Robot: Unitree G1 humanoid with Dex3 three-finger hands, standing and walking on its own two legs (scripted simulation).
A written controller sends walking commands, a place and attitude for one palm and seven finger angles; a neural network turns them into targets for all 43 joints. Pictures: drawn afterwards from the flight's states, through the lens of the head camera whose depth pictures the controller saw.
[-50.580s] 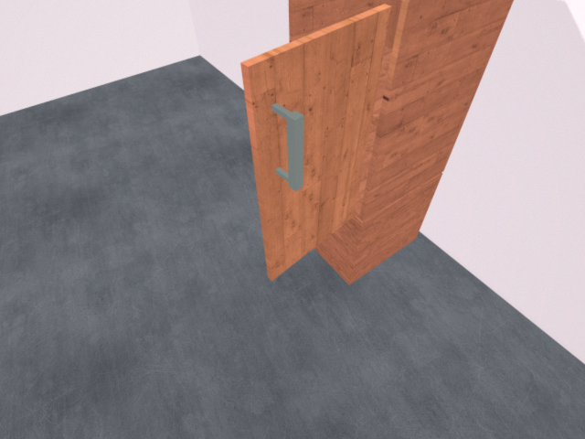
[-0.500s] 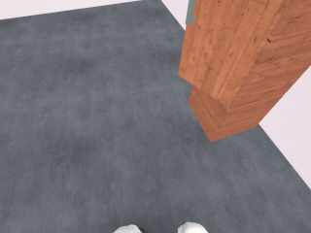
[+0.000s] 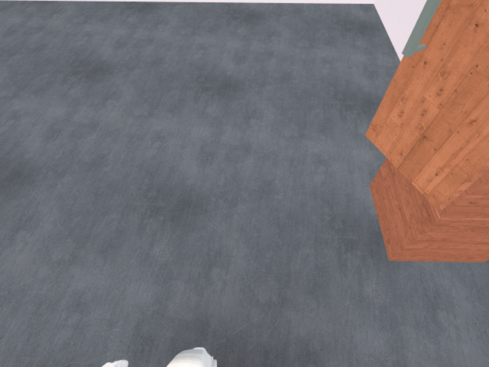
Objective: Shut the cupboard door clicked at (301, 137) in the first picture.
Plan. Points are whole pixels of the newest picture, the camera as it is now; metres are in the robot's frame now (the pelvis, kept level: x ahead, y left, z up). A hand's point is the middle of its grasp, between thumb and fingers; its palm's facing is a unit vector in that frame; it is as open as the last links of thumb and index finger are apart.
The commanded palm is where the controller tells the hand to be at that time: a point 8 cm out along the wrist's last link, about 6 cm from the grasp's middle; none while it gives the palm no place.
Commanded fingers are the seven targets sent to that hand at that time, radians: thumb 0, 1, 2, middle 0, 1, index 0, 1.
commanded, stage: walk to a spot facing it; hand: left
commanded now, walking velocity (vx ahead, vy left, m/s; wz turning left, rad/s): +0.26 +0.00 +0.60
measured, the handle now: (428, 21) +0.83 -0.40 +0.10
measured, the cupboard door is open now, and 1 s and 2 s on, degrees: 27 27 27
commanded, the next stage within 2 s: turn to face it in 1.04 s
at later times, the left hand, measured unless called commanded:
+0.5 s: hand out of the picture +0.06 +0.18 -0.14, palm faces +0.33 -0.90 -0.28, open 7.4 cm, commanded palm none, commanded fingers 0.00 0.90 0.90 -0.20 -0.30 -0.20 -0.30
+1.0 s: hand (90, 345) +0.16 +0.30 -0.16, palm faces +0.60 -0.77 -0.22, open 7.4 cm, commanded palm none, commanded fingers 0.00 0.90 0.90 -0.20 -0.30 -0.20 -0.30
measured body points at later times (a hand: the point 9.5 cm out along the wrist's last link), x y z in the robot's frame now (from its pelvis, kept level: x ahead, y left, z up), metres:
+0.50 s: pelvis +0.09 -0.02 +0.01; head +0.13 -0.03 +0.46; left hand +0.04 +0.23 -0.12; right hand +0.22 -0.25 -0.15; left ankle +0.03 +0.11 -0.63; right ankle +0.09 -0.12 -0.73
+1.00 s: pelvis +0.22 +0.09 +0.01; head +0.26 +0.13 +0.45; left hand +0.13 +0.34 -0.14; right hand +0.43 -0.06 -0.13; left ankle +0.20 +0.16 -0.73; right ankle +0.34 -0.04 -0.65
